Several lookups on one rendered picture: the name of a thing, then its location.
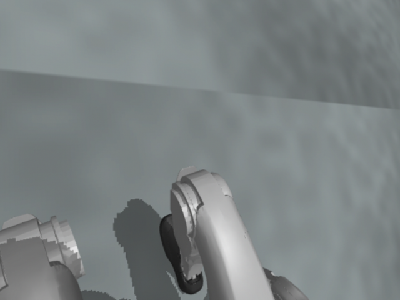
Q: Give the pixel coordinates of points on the right robot foot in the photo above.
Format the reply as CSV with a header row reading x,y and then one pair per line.
x,y
172,251

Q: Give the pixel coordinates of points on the right robot hand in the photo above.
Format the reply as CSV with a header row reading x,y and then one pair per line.
x,y
282,288

